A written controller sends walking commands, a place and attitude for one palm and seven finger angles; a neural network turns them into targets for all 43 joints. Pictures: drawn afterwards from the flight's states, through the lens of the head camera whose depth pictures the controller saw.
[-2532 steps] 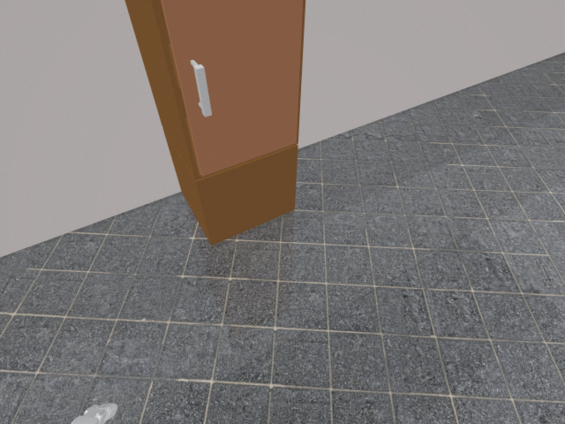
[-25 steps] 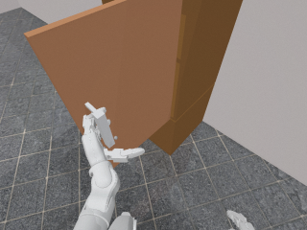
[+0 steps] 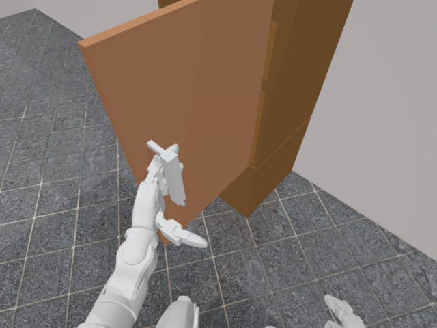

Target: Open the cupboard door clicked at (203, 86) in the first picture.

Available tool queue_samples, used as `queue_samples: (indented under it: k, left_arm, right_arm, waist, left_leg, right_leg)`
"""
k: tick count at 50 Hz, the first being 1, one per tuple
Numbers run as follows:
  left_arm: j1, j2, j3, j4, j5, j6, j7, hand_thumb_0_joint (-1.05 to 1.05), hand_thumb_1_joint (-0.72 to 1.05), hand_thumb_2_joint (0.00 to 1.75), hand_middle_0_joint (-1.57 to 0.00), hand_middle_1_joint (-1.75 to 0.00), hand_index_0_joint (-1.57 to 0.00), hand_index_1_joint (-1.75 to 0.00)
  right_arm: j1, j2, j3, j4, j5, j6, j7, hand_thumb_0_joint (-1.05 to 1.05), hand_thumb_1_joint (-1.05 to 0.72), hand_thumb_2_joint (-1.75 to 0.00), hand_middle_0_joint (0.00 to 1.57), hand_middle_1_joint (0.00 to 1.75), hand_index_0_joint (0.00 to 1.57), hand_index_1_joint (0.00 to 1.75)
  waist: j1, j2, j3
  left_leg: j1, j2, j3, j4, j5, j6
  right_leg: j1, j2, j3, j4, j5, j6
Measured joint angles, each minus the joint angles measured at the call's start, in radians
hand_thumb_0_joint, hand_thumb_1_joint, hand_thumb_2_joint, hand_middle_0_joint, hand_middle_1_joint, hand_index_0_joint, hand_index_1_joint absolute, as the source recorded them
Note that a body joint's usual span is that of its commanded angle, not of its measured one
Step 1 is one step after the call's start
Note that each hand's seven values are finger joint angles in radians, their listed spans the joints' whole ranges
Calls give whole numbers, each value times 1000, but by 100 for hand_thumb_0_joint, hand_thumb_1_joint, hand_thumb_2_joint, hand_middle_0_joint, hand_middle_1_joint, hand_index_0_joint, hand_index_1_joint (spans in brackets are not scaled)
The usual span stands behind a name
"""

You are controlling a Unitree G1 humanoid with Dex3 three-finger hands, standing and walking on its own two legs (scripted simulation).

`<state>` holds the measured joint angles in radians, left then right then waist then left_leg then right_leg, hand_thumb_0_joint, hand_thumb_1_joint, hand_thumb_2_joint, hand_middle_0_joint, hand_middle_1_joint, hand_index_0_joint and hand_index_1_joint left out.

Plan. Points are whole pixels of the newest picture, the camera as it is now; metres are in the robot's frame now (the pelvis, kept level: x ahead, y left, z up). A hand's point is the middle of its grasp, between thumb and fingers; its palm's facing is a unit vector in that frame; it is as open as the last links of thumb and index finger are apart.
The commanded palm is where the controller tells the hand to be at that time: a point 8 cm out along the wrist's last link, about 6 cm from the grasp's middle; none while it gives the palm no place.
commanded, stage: slide the hand sideways off the handle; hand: left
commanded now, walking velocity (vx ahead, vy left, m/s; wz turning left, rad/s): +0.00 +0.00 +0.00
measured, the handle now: (166, 173) +0.38 +0.12 +0.06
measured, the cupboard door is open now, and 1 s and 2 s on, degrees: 91 91 91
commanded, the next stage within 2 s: draw the hand back to the body in 0.94 s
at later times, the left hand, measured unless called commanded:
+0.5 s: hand (168, 218) +0.29 +0.11 +0.05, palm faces +0.01 -1.00 -0.02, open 16.2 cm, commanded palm +0.27 +0.17 +0.05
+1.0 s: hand (125, 249) +0.24 +0.17 +0.05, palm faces +0.05 -1.00 -0.04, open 16.3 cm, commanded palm +0.23 +0.22 +0.05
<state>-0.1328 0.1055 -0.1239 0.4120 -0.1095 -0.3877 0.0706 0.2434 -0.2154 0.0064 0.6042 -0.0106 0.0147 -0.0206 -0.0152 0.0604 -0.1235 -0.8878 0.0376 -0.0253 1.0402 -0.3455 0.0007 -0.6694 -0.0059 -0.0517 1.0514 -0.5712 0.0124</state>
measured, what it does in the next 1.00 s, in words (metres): stands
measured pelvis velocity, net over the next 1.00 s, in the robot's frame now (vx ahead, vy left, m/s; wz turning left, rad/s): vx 0.02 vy -0.03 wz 0.00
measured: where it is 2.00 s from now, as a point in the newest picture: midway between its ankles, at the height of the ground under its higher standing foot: outside the picture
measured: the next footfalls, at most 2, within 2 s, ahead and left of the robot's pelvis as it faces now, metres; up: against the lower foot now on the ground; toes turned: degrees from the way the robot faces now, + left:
none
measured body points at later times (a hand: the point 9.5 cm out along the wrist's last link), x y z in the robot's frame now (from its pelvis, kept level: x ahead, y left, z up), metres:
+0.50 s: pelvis +0.01 -0.01 +0.00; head +0.05 -0.02 +0.45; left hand +0.29 +0.16 +0.06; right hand +0.17 -0.24 -0.10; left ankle +0.09 +0.11 -0.66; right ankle -0.02 -0.13 -0.66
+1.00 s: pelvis +0.02 -0.03 -0.01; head +0.07 -0.04 +0.44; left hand +0.23 +0.22 +0.05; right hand +0.20 -0.27 -0.10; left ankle +0.10 +0.11 -0.66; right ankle -0.02 -0.13 -0.66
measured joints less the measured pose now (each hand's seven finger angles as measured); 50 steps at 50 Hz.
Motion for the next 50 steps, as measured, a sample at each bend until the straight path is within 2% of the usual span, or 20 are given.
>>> queue_samples:
  k: [2, 6, 10, 14, 26, 37, 45, 50]
  left_arm:
    - [2, -27, 17, 0, -21, 14, 5, -1, -50, 30, -19, -34, -14, -35]
    - [28, -50, 35, -20, 17, 3, 36, -1, -50, 30, -15, -32, -17, -33]
    - [73, -43, 41, -67, 48, -26, 43, -1, -50, 30, -14, -30, -16, -32]
    - [116, -22, 51, -109, 46, -24, 25, -1, -50, 30, -15, -30, -16, -31]
    - [241, 19, 101, -222, -22, -9, -67, -1, -50, 30, -19, -31, -17, -31]
    - [417, 68, 194, -325, -90, -20, -182, -1, -50, 30, -20, -32, -18, -32]
    - [491, 97, 287, -362, -165, -40, -270, -1, -49, 30, -17, -30, -16, -31]
    - [491, 111, 303, -357, -193, -34, -330, -1, -50, 30, -16, -30, -15, -31]
  right_arm:
    - [5, -5, 1, -4, 3, -4, 1, 1, -90, -90, 20, 30, 20, 30]
    - [12, -3, 0, -26, -7, -5, 21, 1, -90, -90, 20, 30, 20, 30]
    - [10, 2, -1, -50, -13, 4, 38, 1, -90, -90, 20, 30, 20, 30]
    - [0, 4, 2, -61, -10, 17, 36, 1, -90, -90, 20, 30, 20, 30]
    - [-28, 6, 10, -72, 2, -2, 5, 1, -90, -90, 20, 30, 20, 30]
    - [-27, -5, -2, -89, 8, -20, -17, 1, -90, -90, 20, 30, 20, 30]
    - [-23, -21, -14, -84, 13, -46, -39, 1, -90, -90, 20, 30, 20, 30]
    - [-22, -31, -13, -77, 16, -67, -54, 1, -90, -90, 20, 30, 20, 30]
  waist:
    - [-1, -4, -2]
    - [-6, -19, -14]
    - [-9, -28, -13]
    - [-4, -27, -6]
    - [14, -18, -7]
    - [21, -23, -24]
    - [32, -20, -36]
    - [36, -11, -40]
  left_leg:
    - [8, 0, 10, -11, 5, 3]
    - [4, 3, 28, -16, 8, 6]
    - [-9, 7, 34, 0, 1, 5]
    - [-12, 11, 32, 9, -5, 2]
    - [2, 18, 19, -3, -13, -15]
    - [8, 24, 5, 4, -36, -34]
    - [-28, 24, -12, 39, -51, -41]
    - [-60, 23, -22, 70, -59, -38]
  right_leg:
    - [2, -2, 10, -6, 6, 4]
    - [-15, -4, 28, 3, 8, 6]
    - [-33, 0, 35, 24, 0, 5]
    - [-37, 3, 34, 34, -6, 1]
    - [-20, 13, 23, 18, -16, -14]
    - [-9, 22, 10, 21, -40, -32]
    - [-36, 25, -5, 53, -60, -37]
    - [-59, 26, -14, 76, -68, -35]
